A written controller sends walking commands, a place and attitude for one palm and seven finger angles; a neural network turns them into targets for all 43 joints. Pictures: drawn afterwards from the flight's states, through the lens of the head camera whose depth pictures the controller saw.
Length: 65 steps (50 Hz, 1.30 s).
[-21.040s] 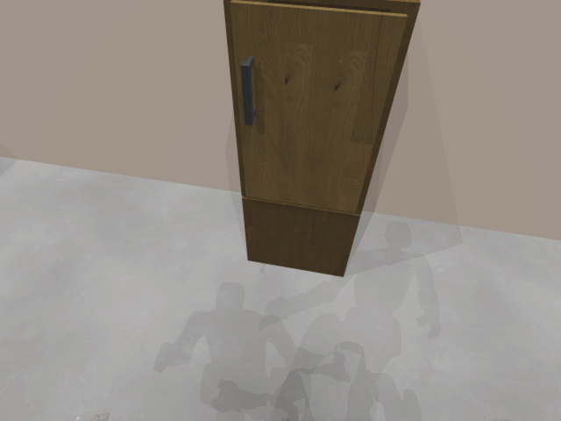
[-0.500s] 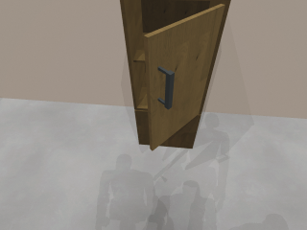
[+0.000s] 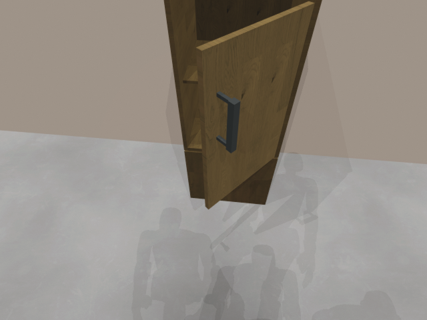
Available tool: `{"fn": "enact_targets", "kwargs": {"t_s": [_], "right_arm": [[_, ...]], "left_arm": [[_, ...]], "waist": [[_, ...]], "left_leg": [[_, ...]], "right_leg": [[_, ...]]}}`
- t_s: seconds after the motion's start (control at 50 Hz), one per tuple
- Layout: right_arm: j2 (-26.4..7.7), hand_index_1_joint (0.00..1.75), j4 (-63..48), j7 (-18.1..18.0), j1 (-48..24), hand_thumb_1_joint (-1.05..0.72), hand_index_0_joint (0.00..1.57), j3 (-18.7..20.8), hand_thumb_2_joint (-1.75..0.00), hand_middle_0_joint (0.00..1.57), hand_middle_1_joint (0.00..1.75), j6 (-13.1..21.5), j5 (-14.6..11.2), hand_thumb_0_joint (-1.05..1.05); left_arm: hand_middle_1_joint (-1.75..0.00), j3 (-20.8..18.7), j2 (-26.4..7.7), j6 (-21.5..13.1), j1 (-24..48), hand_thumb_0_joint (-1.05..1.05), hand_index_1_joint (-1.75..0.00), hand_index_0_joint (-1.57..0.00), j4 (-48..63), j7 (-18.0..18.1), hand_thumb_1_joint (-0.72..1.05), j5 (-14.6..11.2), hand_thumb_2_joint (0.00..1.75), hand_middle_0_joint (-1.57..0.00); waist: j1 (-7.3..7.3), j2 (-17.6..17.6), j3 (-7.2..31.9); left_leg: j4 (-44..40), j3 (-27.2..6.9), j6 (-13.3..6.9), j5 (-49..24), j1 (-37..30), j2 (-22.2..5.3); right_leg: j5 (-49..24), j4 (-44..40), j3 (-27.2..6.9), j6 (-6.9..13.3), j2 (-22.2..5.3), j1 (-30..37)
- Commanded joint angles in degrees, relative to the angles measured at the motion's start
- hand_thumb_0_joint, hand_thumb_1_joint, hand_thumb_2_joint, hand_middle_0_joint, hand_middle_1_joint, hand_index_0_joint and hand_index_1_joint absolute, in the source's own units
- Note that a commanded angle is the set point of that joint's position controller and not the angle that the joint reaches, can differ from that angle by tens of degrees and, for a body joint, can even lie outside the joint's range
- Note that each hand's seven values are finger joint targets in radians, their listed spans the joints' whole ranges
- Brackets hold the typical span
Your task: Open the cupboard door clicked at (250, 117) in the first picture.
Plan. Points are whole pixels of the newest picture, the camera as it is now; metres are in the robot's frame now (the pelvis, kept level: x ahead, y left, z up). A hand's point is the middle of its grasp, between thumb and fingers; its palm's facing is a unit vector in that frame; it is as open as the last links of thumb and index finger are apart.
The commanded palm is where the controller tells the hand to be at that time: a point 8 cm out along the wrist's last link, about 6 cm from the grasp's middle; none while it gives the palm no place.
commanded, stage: look to check the result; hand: left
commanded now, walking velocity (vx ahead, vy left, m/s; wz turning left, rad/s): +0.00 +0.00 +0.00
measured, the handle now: (226, 123) +0.54 +0.00 +0.05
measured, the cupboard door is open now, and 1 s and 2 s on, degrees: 49 49 49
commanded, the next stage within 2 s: walk to a spot facing it in 0.38 s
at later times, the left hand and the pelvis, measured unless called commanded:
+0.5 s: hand out of the picture +0.00 +0.15 -0.17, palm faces +0.06 -0.98 -0.18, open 7.4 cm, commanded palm none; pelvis +0.01 -0.01 +0.00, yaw +0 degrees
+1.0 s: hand out of the picture +0.10 +0.17 -0.17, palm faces -0.11 -0.94 -0.31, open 7.4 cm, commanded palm none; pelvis +0.00 -0.04 -0.02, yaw -12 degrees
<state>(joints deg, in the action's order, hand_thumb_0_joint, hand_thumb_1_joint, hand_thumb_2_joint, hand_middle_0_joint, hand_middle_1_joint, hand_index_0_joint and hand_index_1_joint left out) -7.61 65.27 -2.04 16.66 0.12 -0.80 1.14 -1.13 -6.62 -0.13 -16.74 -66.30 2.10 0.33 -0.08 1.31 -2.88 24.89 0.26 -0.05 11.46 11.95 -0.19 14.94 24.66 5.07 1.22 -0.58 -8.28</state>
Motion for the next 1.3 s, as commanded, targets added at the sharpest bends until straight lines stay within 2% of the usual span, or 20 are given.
{"fn": "enact_targets", "kwargs": {"t_s": [0.0, 0.46, 0.64, 0.68, 0.72, 0.76, 0.78, 0.8, 0.82, 0.86, 0.88, 0.9, 0.92, 0.94, 0.96, 0.98, 1.02, 1.06, 1.16, 1.28], "right_arm": [[-4.3, 0.30, -1.2, -0.5, 3.9, -0.90, 0.20, 0.4, -0.90, 0.20, 0.30, 0.5, 0.1, 0.00], [-4.2, 0.30, -0.6, -0.7, 3.0, -0.90, 0.20, 0.2, -0.90, 0.20, 0.30, 0.6, 0.1, 0.00], [-6.2, 0.30, -3.8, -1.5, 1.7, -0.90, 0.20, 2.6, -0.90, 0.20, 0.30, -0.9, 0.2, 0.00], [-6.9, 0.30, -4.9, -1.6, 1.4, -0.90, 0.20, 3.0, -0.90, 0.20, 0.30, -0.9, 0.3, 0.00], [-8.5, 0.30, -6.1, -1.8, 1.0, -0.90, 0.20, 3.6, -0.90, 0.20, 0.30, -0.7, 0.4, 0.00], [-10.9, 0.30, -7.2, -1.9, 1.5, -0.90, 0.20, 4.2, -0.90, 0.20, 0.30, -0.5, 0.6, 0.00], [-11.8, 0.30, -7.9, -1.9, 1.6, -0.90, 0.20, 4.6, -0.90, 0.20, 0.30, -0.2, 0.7, 0.00], [-12.3, 0.30, -8.5, -1.8, 1.3, -0.90, 0.20, 4.8, -0.90, 0.20, 0.30, 0.0, 1.0, 0.00], [-12.7, 0.30, -9.2, -1.7, 0.3, -0.90, 0.20, 4.7, -0.90, 0.20, 0.30, 0.1, 1.2, 0.00], [-12.8, 0.30, -10.5, -1.5, -2.2, -0.90, 0.20, 4.8, -0.90, 0.20, 0.30, 0.3, 1.4, 0.00], [-13.0, 0.30, -11.0, -1.5, -3.1, -0.90, 0.20, 4.9, -0.90, 0.20, 0.30, 0.2, 1.3, 0.00], [-13.3, 0.30, -11.6, -1.3, -4.1, -0.90, 0.20, 5.0, -0.90, 0.20, 0.30, 0.0, 1.0, 0.00], [-11.9, 0.30, -12.2, -1.1, -4.3, -0.90, 0.20, 5.1, -0.90, 0.20, 0.30, -0.3, 0.3, 0.00], [-7.9, 0.30, -14.7, -0.4, -4.5, -0.90, 0.20, 4.6, -0.90, 0.20, 0.30, -0.6, -0.2, 0.00], [-9.7, 0.30, -14.9, -0.4, -7.4, -0.90, 0.20, 4.9, -0.90, 0.20, 0.30, -1.3, 0.0, 0.00], [-9.0, 0.30, -15.0, -0.5, -9.7, -0.90, 0.20, 5.1, -0.90, 0.20, 0.30, -1.5, 0.0, 0.00], [-8.9, 0.30, -14.9, -0.3, -9.7, -0.90, 0.20, 4.9, -0.90, 0.20, 0.30, -1.4, 0.0, 0.00], [-8.3, 0.30, -14.9, -0.2, -9.2, -0.90, 0.20, 4.5, -0.90, 0.20, 0.30, -1.5, -0.1, 0.00], [-8.7, 0.30, -16.8, -0.3, -12.2, -0.90, 0.20, 4.5, -0.90, 0.20, 0.30, -1.9, -0.3, 0.00], [-8.6, 0.30, -19.4, -0.4, -15.8, -0.90, 0.20, 4.2, -0.90, 0.20, 0.30, -1.2, -0.7, 0.00]], "left_arm": [[-0.30, -0.9, -5.8, -0.4, -4.0, 0.00, -0.30, -0.20, 1.1, 0.2, 0.90, 0.0, 0.90, -0.20], [-0.30, -0.9, -6.0, -0.7, -4.0, 0.00, -0.30, -0.20, 1.2, 0.2, 0.90, -0.1, 0.90, -0.20], [-0.30, -3.7, -8.5, 1.3, -1.9, 0.00, -0.30, -0.20, 4.7, -0.3, 0.90, 0.5, 0.90, -0.20], [-0.30, -4.3, -9.1, 1.8, -0.5, 0.00, -0.30, -0.20, 6.3, -0.7, 0.90, 0.6, 0.90, -0.20], [-0.30, -4.6, -8.7, 2.0, 0.3, 0.00, -0.30, -0.20, 7.6, -1.1, 0.90, 0.6, 0.90, -0.20], [-0.30, -4.7, -7.7, 2.4, 1.2, 0.00, -0.30, -0.20, 9.2, -1.6, 0.90, 0.8, 0.90, -0.20], [-0.30, -4.8, -7.3, 2.7, 2.0, 0.00, -0.30, -0.20, 10.1, -1.9, 0.90, 0.9, 0.90, -0.20], [-0.30, -5.0, -7.1, 2.9, 2.9, 0.00, -0.30, -0.20, 11.0, -2.1, 0.90, 1.0, 0.90, -0.20], [-0.30, -5.0, -6.8, 2.9, 3.4, 0.00, -0.30, -0.20, 11.8, -2.4, 0.90, 1.0, 0.90, -0.20], [-0.30, -4.9, -6.2, 2.4, 2.7, 0.00, -0.30, -0.20, 12.2, -2.7, 0.90, 0.9, 0.90, -0.20], [-0.30, -4.9, -6.4, 2.2, 1.0, 0.00, -0.30, -0.20, 12.0, -2.7, 0.90, 0.8, 0.90, -0.20], [-0.30, -5.0, -7.2, 1.9, -1.7, 0.00, -0.30, -0.20, 11.3, -2.7, 0.90, 0.7, 0.90, -0.20], [-0.30, -5.7, -10.5, 1.3, -3.5, 0.00, -0.30, -0.20, 10.9, -2.3, 0.90, 1.2, 0.90, -0.20], [-0.30, -6.9, -17.4, 0.8, -3.5, 0.00, -0.30, -0.20, 11.4, -1.3, 0.90, 1.7, 0.90, -0.20], [-0.30, -6.6, -17.8, 1.2, -5.0, 0.00, -0.30, -0.20, 11.3, -1.0, 0.90, 0.8, 0.90, -0.20], [-0.30, -6.5, -16.1, 1.3, -2.7, 0.00, -0.30, -0.20, 11.9, -0.7, 0.90, 1.0, 0.90, -0.20], [-0.30, -5.8, -13.9, 0.9, 0.1, 0.00, -0.30, -0.20, 13.3, -0.2, 0.90, 0.7, 0.90, -0.20], [-0.30, -5.8, -14.0, 0.6, 0.0, 0.00, -0.30, -0.20, 13.9, 0.2, 0.90, 0.7, 0.90, -0.20], [-0.30, -5.9, -14.6, 0.7, -2.0, 0.00, -0.30, -0.20, 14.5, 0.1, 0.90, 0.8, 0.90, -0.20], [-0.30, -6.2, -15.3, 0.7, -3.6, 0.00, -0.30, -0.20, 15.4, 0.0, 0.90, 1.1, 0.90, -0.20]], "waist": [[-0.22, -0.9, -2.2], [0.04, -0.5, -2.2], [-0.41, -3.0, -0.9], [-0.60, -0.9, -1.5], [-0.53, 2.9, -0.7], [-0.56, 8.1, -0.3], [-0.64, 11.0, 0.1], [-0.77, 11.9, 0.5], [-0.41, 11.0, 0.5], [0.91, 8.3, 2.1], [1.83, 6.5, 3.0], [3.14, 4.3, 4.0], [3.84, -5.0, 3.7], [3.55, -22.8, 3.0], [5.33, -14.9, 1.7], [3.80, -13.8, -0.3], [2.13, -9.8, 1.0], [1.74, -5.9, 5.2], [2.46, -7.1, 4.7], [3.30, -6.4, 5.1]], "left_leg": [[-4.3, -4.0, -1.8, -5.5, 0.3, -4.5], [-4.0, -3.5, -1.6, -8.5, -0.7, -4.6], [2.9, 1.6, -0.8, -3.0, 0.2, -5.8], [1.9, 1.0, -1.1, -2.0, 0.4, -7.0], [-0.6, -1.8, -2.6, -1.9, -0.8, -10.1], [-5.3, -7.2, -5.8, 0.3, -0.7, -15.8], [-8.0, -9.8, -8.1, -0.3, -0.2, -19.4], [-9.6, -10.9, -10.2, -2.4, 0.4, -21.7], [-9.2, -9.9, -10.9, -5.2, 0.3, -22.2], [-5.1, -5.3, -9.5, -12.4, -0.2, -21.0], [-1.4, -2.0, -7.8, -15.4, -0.7, -19.5], [3.8, 1.3, -5.3, -13.8, 0.1, -17.2], [13.0, 5.4, -1.4, -5.2, 5.1, -11.8], [26.3, 10.1, 2.5, 18.5, 19.0, -3.1], [35.2, 2.5, 2.1, 22.9, 19.4, -2.9], [39.5, -0.2, 2.0, 20.2, 22.1, -3.1], [41.7, -1.6, 2.8, 14.6, 23.5, -4.0], [40.7, -1.4, 3.3, 12.3, 22.6, -3.8], [38.5, -2.2, 3.7, 10.7, 23.0, -2.3], [32.6, -2.7, 3.6, 12.5, 22.0, -1.2]], "right_leg": [[-3.6, -6.2, -5.3, 1.3, -5.5, -2.4], [-7.0, -6.9, -5.0, 1.4, -5.7, -0.5], [-11.5, -2.8, -10.5, 3.3, -6.3, -4.9], [-10.9, -0.3, -10.7, 3.1, -5.1, -7.2], [-9.3, 3.6, -9.4, 2.1, -2.4, -9.7], [-1.7, 11.7, -6.1, 0.8, 0.9, -12.5], [6.7, 18.8, -4.4, 0.2, 1.6, -13.5], [13.3, 25.4, -4.1, -0.2, 1.2, -14.6], [15.9, 27.7, -4.7, -0.2, 0.2, -15.4], [14.1, 22.8, -4.4, -0.2, -0.7, -12.9], [10.2, 16.9, -3.3, -0.3, -0.4, -9.8], [2.7, 8.5, -2.6, -0.5, 0.0, -5.4], [-10.2, -2.5, -9.0, 0.4, -3.2, 0.0], [-22.8, -7.4, -29.1, 5.8, -17.7, 5.2], [-25.4, -6.5, -29.6, 9.4, -19.3, 2.1], [-27.4, -5.1, -29.8, 9.8, -15.8, 0.8], [-34.7, -1.9, -25.5, 9.8, -12.8, 4.4], [-37.7, -0.5, -23.4, 9.3, -11.8, 8.3], [-38.0, -1.1, -25.0, 7.4, -9.8, 8.3], [-41.0, -0.1, -30.1, 10.4, -10.1, 8.8]]}}
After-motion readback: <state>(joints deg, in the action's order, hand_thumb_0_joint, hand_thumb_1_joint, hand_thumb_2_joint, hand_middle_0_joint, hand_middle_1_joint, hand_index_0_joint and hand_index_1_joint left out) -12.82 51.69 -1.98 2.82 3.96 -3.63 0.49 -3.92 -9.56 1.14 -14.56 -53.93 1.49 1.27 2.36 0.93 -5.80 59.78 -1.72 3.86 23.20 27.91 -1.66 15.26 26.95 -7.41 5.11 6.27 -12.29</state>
